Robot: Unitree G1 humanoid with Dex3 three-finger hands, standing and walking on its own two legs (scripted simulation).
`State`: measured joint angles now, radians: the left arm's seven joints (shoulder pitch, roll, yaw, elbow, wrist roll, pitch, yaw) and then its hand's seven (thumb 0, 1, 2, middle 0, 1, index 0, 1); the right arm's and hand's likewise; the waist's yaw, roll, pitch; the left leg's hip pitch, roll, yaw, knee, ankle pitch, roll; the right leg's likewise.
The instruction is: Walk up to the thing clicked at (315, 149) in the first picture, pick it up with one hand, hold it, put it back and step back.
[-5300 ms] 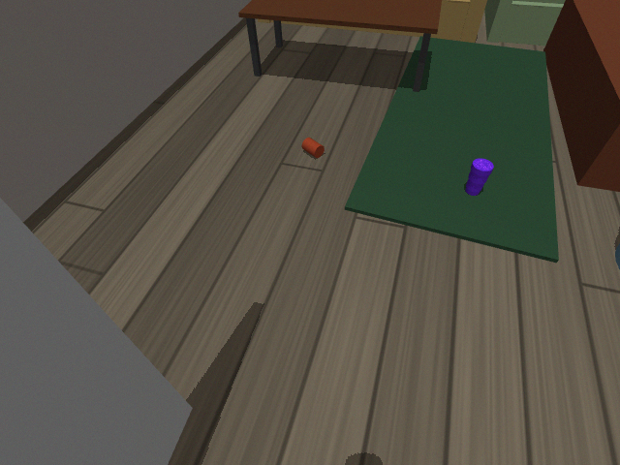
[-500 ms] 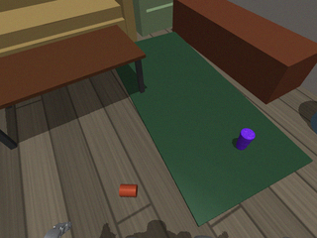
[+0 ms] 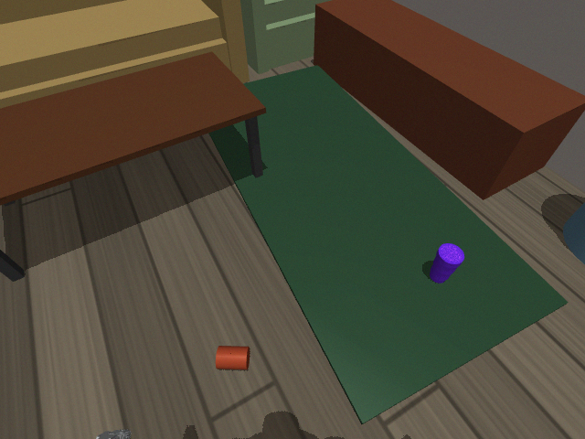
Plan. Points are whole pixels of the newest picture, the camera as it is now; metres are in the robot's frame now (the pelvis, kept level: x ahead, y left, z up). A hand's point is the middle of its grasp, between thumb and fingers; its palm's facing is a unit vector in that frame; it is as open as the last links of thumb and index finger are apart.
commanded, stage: walk up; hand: left
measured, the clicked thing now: (233, 357) +0.45 +0.24 -0.73
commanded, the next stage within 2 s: stand in 0.32 s
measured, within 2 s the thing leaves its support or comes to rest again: neither
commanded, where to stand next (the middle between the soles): +0.05 -0.01 m, yaw +1 degrees
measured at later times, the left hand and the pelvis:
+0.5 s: hand out of the picture +0.10 +0.26 -0.14, palm faces -0.04 -0.95 -0.32, open 7.4 cm; pelvis +0.01 +0.01 +0.01, yaw +0 degrees
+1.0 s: hand out of the picture +0.11 +0.27 -0.14, palm faces -0.03 -0.94 -0.35, open 7.4 cm; pelvis +0.02 +0.02 +0.02, yaw +0 degrees
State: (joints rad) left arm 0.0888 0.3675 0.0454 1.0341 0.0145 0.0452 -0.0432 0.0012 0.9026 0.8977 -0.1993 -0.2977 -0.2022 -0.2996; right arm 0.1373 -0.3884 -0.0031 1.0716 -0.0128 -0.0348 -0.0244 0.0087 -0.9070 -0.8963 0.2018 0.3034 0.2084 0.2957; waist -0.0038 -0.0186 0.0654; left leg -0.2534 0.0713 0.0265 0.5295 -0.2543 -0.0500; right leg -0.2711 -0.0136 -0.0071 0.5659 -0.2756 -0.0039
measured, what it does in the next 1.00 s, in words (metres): stands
